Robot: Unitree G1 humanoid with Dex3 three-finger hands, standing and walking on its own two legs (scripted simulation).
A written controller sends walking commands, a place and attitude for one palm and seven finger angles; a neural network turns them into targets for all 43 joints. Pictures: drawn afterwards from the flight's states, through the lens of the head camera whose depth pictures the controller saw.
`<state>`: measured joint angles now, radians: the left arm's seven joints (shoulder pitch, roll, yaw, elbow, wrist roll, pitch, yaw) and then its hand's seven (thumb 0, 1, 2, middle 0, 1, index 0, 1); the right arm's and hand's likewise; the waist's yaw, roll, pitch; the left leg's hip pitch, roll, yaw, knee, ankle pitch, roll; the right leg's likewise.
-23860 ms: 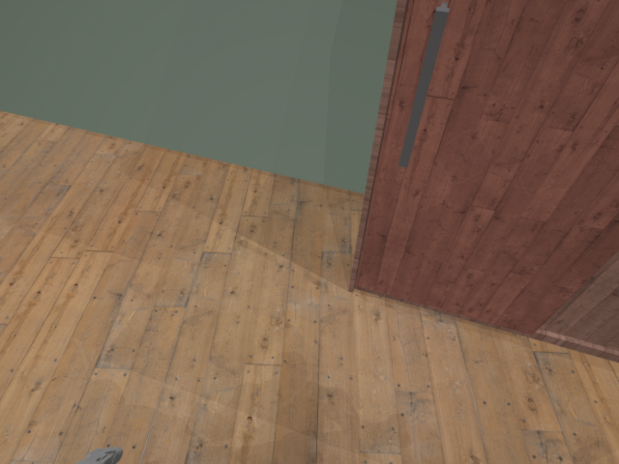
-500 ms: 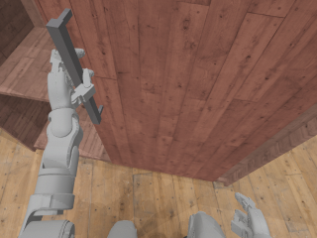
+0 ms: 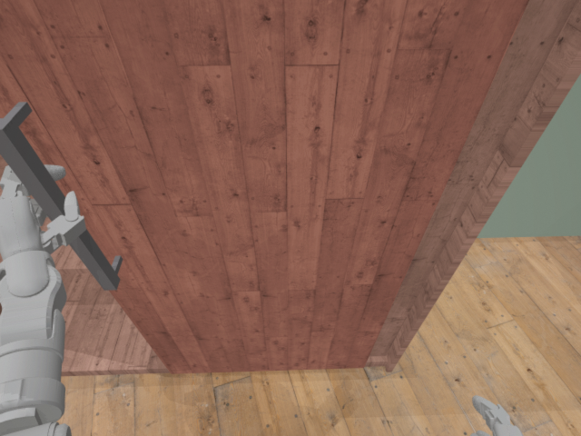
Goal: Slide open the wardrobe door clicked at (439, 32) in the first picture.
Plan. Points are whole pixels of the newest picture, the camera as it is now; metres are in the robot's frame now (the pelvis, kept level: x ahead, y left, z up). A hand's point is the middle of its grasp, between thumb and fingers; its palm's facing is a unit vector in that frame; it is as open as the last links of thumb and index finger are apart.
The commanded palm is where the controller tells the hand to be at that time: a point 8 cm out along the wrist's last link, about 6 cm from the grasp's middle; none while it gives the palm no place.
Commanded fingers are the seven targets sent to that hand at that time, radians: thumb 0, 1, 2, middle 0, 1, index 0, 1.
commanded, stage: stop walking and hold the door there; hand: left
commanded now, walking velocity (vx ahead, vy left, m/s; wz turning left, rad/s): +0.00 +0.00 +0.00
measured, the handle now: (74, 213) +0.39 +0.35 +0.09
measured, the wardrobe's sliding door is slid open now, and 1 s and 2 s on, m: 0.52 0.52 0.52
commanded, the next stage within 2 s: loosen the grip on the handle in 1.78 s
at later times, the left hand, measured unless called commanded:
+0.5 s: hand (71, 217) +0.35 +0.32 +0.13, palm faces +0.53 -0.81 -0.27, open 6.1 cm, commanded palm +0.30 +0.34 +0.11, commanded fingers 0.00 0.90 0.90 -0.45 -1.40 -0.45 -1.40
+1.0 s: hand (71, 223) +0.35 +0.32 +0.12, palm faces +0.38 -0.89 -0.25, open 5.6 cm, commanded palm +0.31 +0.36 +0.11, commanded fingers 0.00 0.90 0.90 -0.45 -1.40 -0.45 -1.40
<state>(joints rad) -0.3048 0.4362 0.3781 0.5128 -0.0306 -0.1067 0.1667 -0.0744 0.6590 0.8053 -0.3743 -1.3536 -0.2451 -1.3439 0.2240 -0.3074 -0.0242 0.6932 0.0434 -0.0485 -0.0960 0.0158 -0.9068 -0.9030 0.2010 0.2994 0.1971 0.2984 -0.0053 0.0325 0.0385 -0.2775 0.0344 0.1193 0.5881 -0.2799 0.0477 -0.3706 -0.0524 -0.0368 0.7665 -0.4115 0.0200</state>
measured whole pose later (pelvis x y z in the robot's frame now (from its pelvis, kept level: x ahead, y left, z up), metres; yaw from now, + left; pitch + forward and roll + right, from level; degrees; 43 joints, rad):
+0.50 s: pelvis -0.03 -0.01 +0.01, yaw -3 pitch +0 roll +0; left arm -0.43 0.52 0.39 0.85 -0.04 -0.17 0.14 -0.07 0.65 0.80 -0.36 -1.30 -0.31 -1.38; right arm 0.30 -0.31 0.00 0.75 0.05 -0.06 -0.11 0.02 -0.90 -0.90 0.21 0.30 0.20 0.30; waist -0.02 0.04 -0.02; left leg -0.29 0.05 0.16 0.48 -0.18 0.03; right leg -0.26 -0.02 -0.05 0.48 -0.21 0.00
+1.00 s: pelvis -0.05 +0.06 -0.01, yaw +0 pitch -1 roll +1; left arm -0.50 0.41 0.27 0.72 -0.03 -0.21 0.10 -0.15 0.66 0.82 -0.44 -1.38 -0.38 -1.40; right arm 0.20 -0.31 -0.03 0.71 0.04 -0.02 -0.09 0.01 -0.91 -0.90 0.20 0.30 0.20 0.30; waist 0.00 0.01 0.07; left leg -0.31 -0.02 0.11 0.59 -0.25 0.06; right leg -0.38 -0.16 -0.03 0.78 -0.40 0.06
